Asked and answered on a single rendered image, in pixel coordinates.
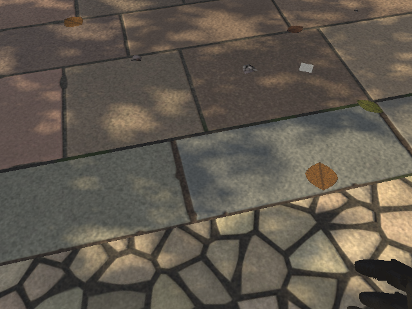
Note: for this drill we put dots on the robot right hand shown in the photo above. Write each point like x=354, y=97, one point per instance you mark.
x=396, y=274

